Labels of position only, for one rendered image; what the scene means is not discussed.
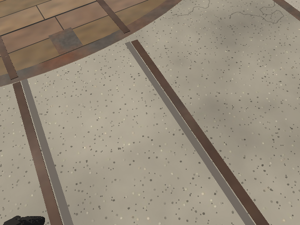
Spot robot left hand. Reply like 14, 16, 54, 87
3, 216, 45, 225

